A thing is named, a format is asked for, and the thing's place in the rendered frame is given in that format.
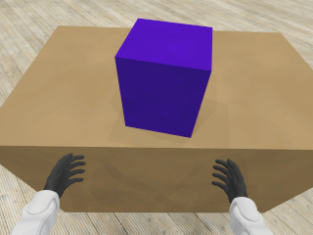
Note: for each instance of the carton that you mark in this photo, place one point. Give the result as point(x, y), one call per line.
point(163, 69)

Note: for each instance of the robot left forearm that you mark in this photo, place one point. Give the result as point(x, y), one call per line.
point(39, 215)

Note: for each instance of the robot right forearm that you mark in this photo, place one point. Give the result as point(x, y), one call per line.
point(246, 219)

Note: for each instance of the pedestal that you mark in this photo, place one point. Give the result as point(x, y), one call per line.
point(257, 111)

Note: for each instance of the robot left hand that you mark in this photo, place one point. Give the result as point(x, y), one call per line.
point(58, 181)

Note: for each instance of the robot right hand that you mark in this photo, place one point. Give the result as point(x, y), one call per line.
point(235, 186)

